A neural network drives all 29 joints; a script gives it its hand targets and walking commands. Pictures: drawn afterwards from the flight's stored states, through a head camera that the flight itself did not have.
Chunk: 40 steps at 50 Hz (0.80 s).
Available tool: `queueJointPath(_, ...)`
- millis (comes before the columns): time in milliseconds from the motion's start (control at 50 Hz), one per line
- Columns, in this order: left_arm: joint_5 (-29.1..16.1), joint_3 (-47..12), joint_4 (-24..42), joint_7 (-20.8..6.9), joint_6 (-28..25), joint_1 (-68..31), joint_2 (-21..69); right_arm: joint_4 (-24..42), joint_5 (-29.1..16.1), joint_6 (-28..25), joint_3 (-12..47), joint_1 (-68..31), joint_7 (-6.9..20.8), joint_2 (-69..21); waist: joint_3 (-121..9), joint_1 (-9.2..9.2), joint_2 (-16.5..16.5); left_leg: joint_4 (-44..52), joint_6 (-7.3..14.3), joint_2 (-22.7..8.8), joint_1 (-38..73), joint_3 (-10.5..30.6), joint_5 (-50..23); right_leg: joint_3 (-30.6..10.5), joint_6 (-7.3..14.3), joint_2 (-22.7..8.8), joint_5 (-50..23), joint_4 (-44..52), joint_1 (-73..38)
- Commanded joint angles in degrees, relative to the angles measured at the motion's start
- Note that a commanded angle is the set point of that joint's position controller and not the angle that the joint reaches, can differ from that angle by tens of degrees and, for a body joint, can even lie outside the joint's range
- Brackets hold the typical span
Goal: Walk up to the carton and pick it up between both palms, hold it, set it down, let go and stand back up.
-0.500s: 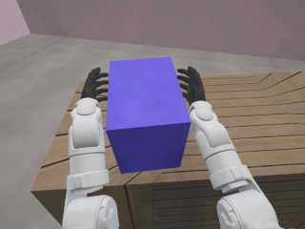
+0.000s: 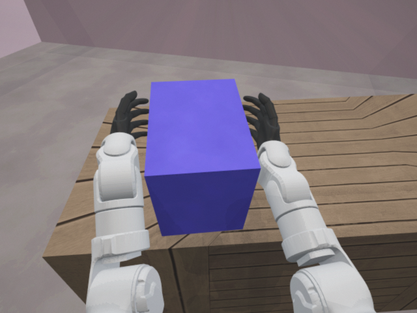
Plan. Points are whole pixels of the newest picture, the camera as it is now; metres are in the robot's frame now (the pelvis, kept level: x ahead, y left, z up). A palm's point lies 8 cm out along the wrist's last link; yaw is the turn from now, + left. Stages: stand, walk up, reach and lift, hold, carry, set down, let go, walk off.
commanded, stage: hold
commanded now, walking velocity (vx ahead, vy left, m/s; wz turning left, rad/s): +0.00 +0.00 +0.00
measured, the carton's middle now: (198, 157) +0.37 +0.01 +0.15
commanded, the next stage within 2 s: none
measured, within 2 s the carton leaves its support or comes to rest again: neither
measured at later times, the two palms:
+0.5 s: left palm (121, 136) +0.35 +0.14 +0.23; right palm (272, 135) +0.34 -0.12 +0.21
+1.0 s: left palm (123, 135) +0.37 +0.14 +0.22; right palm (264, 139) +0.36 -0.11 +0.19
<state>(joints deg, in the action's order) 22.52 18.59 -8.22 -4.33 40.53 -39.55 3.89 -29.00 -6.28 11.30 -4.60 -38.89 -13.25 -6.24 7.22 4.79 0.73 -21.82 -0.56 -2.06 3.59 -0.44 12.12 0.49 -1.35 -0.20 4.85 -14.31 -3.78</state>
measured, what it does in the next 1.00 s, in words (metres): stands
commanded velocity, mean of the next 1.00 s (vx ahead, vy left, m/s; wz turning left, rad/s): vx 0.00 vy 0.00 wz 0.00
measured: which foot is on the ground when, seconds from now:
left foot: down 0.00-1.00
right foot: down 0.00-1.00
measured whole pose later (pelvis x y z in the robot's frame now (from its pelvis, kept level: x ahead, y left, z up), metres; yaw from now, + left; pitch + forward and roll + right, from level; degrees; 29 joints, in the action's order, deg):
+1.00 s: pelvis +0.00 +0.00 +0.00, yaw +0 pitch -14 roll -1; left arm 23.4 19.6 -11.2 -5.1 40.7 -41.8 4.1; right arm -30.7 -4.5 10.3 -6.6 -38.9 -12.9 -7.0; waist 8.0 3.7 1.5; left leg -21.6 -0.4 -2.1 4.7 -0.4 12.3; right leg 0.6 -1.3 -0.2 5.7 -15.2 -4.5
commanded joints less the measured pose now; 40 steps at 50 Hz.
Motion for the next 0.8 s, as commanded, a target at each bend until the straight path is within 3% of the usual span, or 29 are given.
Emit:
queueJointPath(0, -2.2, -20.84, 0.68, -6.86, -0.61, -20.81, 29.6, 15.03, -2.37, -1.9, 22.37, -33.47, 4.81, -23.65, -18.03, -0.03, 1.74, 7.42, 1.69, 3.92, -1.78, -3.31, -13.97, 6.74, -0.47, 3.7, -6.09, 0.9, -11.65)
queueJointPath(40, -3.95, -23.26, 6.15, -6.73, -0.9, -21.3, 30.36, 17.39, -3.98, -2.52, 24.93, -32.51, 4.18, -23.8, -23.36, -0.18, 1.44, 6.5, 1.02, 3.88, 1.07, -3.24, -19.88, 7.37, -0.81, 4.1, -10.97, 0.18, -12.89)
queueJointPath(60, -4.34, -24.52, 7.07, -6.63, -0.8, -23.44, 30.18, 16.44, -3.27, -1.75, 24.09, -32.69, 3.96, -23.22, -21.55, 1.7, 0.34, 6.08, 0.52, 4.11, 1.43, -2.38, -18.84, 6.76, -0.88, 3.92, -9.99, 0.27, -11.8)
queueJointPath(80, -4.37, -25.18, 7.44, -6.46, -0.84, -23.75, 29.94, 18.61, -4.26, -2.45, 24.65, -35.01, 3.88, -24.01, -23.19, -0.16, -0.03, 6.01, 0.5, 3.99, 1.17, -3.41, -18.92, 6.8, -1.02, 3.78, -10.02, -0.35, -11.64)
queueJointPath(100, -4.81, -24.03, 6.37, -6.38, -0.93, -24.01, 30.5, 16.99, -4.26, -1.38, 24.33, -32.87, 3.57, -24.93, -22.17, 1.06, 0.74, 6.33, 0.91, 4.16, -0.11, -2.59, -17.3, 7.07, -1.0, 3.79, -9.79, 0.13, -12.08)
queueJointPath(120, -5.38, -25.91, 8.42, -6.3, -1.13, -23.8, 31.25, 18.57, -5.58, -2.19, 26.57, -34.13, 3.63, -26.09, -24.62, 0.41, -0.99, 5.67, 0.33, 3.6, 2.02, -2.44, -20.68, 6.89, -0.73, 4.07, -11.31, -0.27, -12.13)
queueJointPath(140, -4.42, -24.99, 8.13, -6.72, -0.91, -24.15, 30.8, 16.44, -4.56, -1.86, 23.93, -32.32, 3.41, -25.02, -22.52, 0.98, -0.54, 5.32, -0.03, 4.19, 1.2, -2.63, -19.93, 6.84, -0.82, 3.89, -10.35, 0.44, -12.54)
queueJointPath(180, -7.01, -28.24, 12.09, -6.05, -1.37, -24.94, 31.67, 20.67, -7.03, -2.51, 26.37, -33.17, 3.32, -25.05, -27.62, 1.57, -1.79, 4.08, -0.48, 4.13, 3.67, -2.55, -23.7, 6.84, -0.78, 4.35, -14.13, -0.57, -12.58)
queueJointPath(200, -5.05, -26.4, 10.27, -5.86, -0.92, -24.09, 31.14, 17.31, -6.44, -0.61, 25.3, -30.5, 3.19, -24.79, -22.4, 1.69, -2.54, 4.29, -0.35, 4.04, 2.82, -1.99, -23.09, 6.48, -0.77, 4.12, -13.95, -0.47, -12.56)
queueJointPath(220, -6.1, -28.27, 12.01, -6.3, -0.33, -21.33, 31.87, 18.63, -6.64, -1.15, 25.23, -30.11, 3.02, -23.64, -25.6, 2.27, -1.84, 4.39, -1.03, 3.8, 4.4, -1.82, -26.45, 6.72, -0.7, 4.56, -16.11, -0.53, -12.7)
queueJointPath(300, -3.72, -25.74, 8.53, -7.28, 1.46, -19.58, 31.52, 18.03, -5.61, -0.27, 23.28, -29.63, 3.29, -22.18, -19.72, 3.0, -2.28, 4.91, -1.33, 3.55, 2.11, -1.79, -22.0, 6.39, -0.1, 4.26, -11.25, 0.62, -13.01)
queueJointPath(380, -2.1, -21.79, 4.72, -8.03, 1.77, -22.03, 30.3, 14.72, -4.06, 0.54, 21.62, -32.31, 3.63, -23.0, -14.99, 2.03, 0.54, 8.19, 0.56, 3.63, -1.56, -2.5, -12.58, 6.4, -0.61, 3.63, -3.91, 1.65, -12.31)
queueJointPath(420, -2.53, -22.26, 6.38, -7.79, 1.26, -25.48, 31.17, 13.54, -3.19, 0.51, 18.65, -32.09, 4.9, -23.04, -15.3, 2.28, -1.87, 9.39, 0.29, 2.74, -3.83, -1.96, -7.9, 7.08, 0.45, 3.53, 0.19, 0.81, -10.83)
queueJointPath(440, -2.72, -21.72, 7.24, -7.86, 1.38, -25.98, 29.95, 12.82, -2.19, 0.65, 18.71, -31.19, 5.09, -23.09, -15.44, 2.7, 0.02, 9.61, 0.65, 2.72, -3.84, -2.67, -7.68, 6.8, 0.04, 3.28, 0.39, 0.63, -11.83)
queueJointPath(460, -1.02, -18.92, 2.06, -8.02, 1.65, -26.18, 28.71, 11.68, -2.13, 0.42, 18.3, -34.98, 5.49, -22.86, -12.84, -0.15, -0.06, 10.01, 1.25, 3.21, -5.99, -3.3, -3.11, 6.14, -0.15, 2.92, 4.47, 1.04, -10.26)
queueJointPath(480, -0.06, -16.55, 1.06, -7.95, 1.37, -27.69, 27.59, 10.38, -1.49, 0.57, 16.22, -35.11, 6.07, -23.61, -11.08, -0.6, 0.88, 11.31, 2.59, 3.37, -8.4, -3.35, 1.26, 6.31, -0.31, 2.63, 7.52, 1.11, -9.94)
queueJointPath(500, 0.52, -15.68, -0.33, -8.36, 1.47, -27.44, 27.57, 11.18, -0.49, 0.61, 15.36, -35.48, 6.47, -23.9, -10.55, 0.61, 0.86, 11.88, 2.82, 3.25, -9.93, -2.99, 4.0, 6.62, 0.02, 2.98, 8.07, 0.73, -10.58)
queueJointPath(540, 0.51, -14.56, -4.4, -8.57, 1.17, -29.09, 28.31, 9.27, 0.58, 0.07, 13.89, -37.48, 7.23, -23.71, -10.17, -0.37, -0.34, 13.47, 3.39, 2.8, -12.33, -3.26, 7.85, 7.12, 0.38, 3.18, 10.47, -0.09, -11.31)
queueJointPath(560, 0.51, -14.05, -5.88, -8.68, 0.91, -28.62, 27.83, 7.58, 1.33, 0.12, 12.83, -36.94, 7.44, -23.13, -8.53, 0.35, -0.25, 14.43, 3.74, 2.54, -12.79, -3.08, 8.56, 7.33, 0.45, 3.26, 10.57, -0.06, -10.89)
queueJointPath(580, 0.82, -13.91, -3.98, -8.46, 0.6, -30.84, 26.6, 9.73, 0.71, -0.7, 13.43, -40.01, 8.11, -23.08, -9.96, -1.38, -0.33, 13.92, 4.47, 3.16, -14.16, -3.83, 10.12, 6.51, -0.17, 3.03, 11.3, -0.53, -11.54)
queueJointPath(600, 0.22, -14.38, -5.02, -8.23, 0.22, -30.85, 27.14, 9.38, 1.12, -0.91, 13.1, -40.03, 8.13, -23.41, -9.59, -0.39, -0.52, 14.32, 4.46, 3.11, -14.82, -3.01, 10.18, 7.39, 0.01, 3.16, 10.97, -0.85, -10.59)
queueJointPath(640, 0.99, -12.56, -8.36, -8.11, -0.51, -32.15, 26.78, 8.55, 2.58, -1.54, 12.73, -41.42, 8.7, -23.36, -8.55, -1.23, -0.28, 14.95, 5.5, 2.75, -15.16, -3.26, 13.45, 7.44, 0.06, 3.12, 14.05, -1.0, -10.09)
queueJointPath(660, 0.89, -12.81, -8.08, -8.27, -0.46, -31.97, 27.56, 9.08, 2.52, -2.09, 12.37, -41.96, 8.54, -22.76, -9.93, -1.69, 0.26, 14.42, 5.55, 2.72, -14.9, -3.25, 11.5, 7.95, -0.27, 3.42, 12.47, -1.21, -11.53)
queueJointPath(700, 0.67, -12.08, -10.27, -8.07, -0.91, -30.92, 27.31, 6.61, 3.29, -1.99, 12.04, -39.83, 8.65, -22.91, -8.63, -0.79, 0.28, 14.97, 5.35, 2.43, -14.27, -2.76, 12.69, 8.04, 0.4, 3.72, 13.03, -0.94, -9.8)
queueJointPath(720, 1.01, -11.43, -8.09, -8.26, -1.27, -30.41, 26.06, 10.34, 2.21, -3.03, 14.31, -41.53, 8.82, -24.64, -11.78, -2.34, 2.66, 13.41, 5.65, 2.87, -13.24, -3.73, 8.03, 7.15, -0.35, 3.31, 10.29, -0.61, -10.74)
queueJointPath(740, 0.56, -12.03, -6.02, -8.01, -1.58, -30.87, 26.7, 10.81, 1.71, -3.33, 15.46, -41.25, 8.12, -24.93, -13.58, -2.68, 2.0, 12.36, 5.3, 3.08, -11.6, -3.76, 4.46, 6.93, -0.11, 2.97, 8.54, -0.37, -10.84)
queueJointPath(760, -0.04, -13.57, -6.79, -7.97, -1.47, -29.75, 27.22, 9.39, 1.44, -3.72, 16.72, -41.06, 7.83, -25.07, -13.74, -1.92, 2.36, 11.44, 4.35, 3.37, -8.96, -4.11, 2.96, 7.01, 0.16, 3.1, 8.06, 0.55, -8.91)
queueJointPath(780, 0.5, -12.6, -5.67, -7.65, -2.2, -30.23, 26.99, 8.29, 1.02, -3.32, 17.68, -40.05, 7.75, -25.37, -13.87, -3.55, 2.79, 11.4, 4.47, 3.6, -8.78, -4.29, 1.1, 6.99, -0.14, 2.85, 7.65, 0.73, -8.79)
